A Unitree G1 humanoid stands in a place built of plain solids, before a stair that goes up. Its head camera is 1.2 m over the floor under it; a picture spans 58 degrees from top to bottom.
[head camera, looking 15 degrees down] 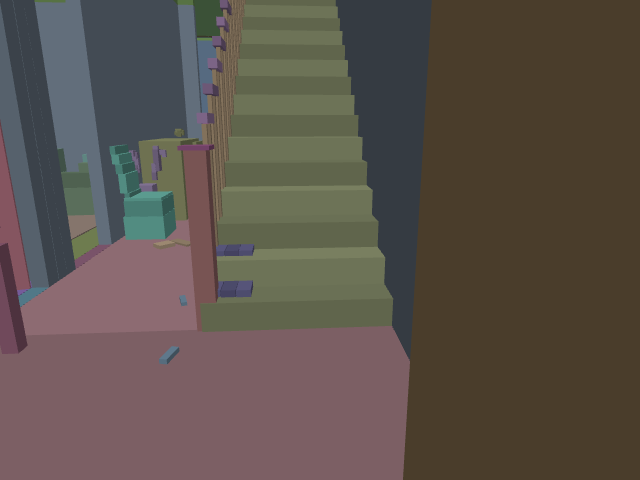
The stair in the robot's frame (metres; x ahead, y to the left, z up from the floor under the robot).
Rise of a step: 0.18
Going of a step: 0.25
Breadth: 1.15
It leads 4 degrees to the left of straight ahead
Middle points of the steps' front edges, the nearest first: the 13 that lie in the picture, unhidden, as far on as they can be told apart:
2.39 0.13 0.18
2.64 0.15 0.37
2.89 0.17 0.55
3.14 0.18 0.73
3.39 0.20 0.91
3.65 0.22 1.09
3.90 0.24 1.28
4.15 0.25 1.46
4.40 0.27 1.64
4.65 0.29 1.82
4.90 0.31 2.00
5.15 0.33 2.19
5.40 0.34 2.37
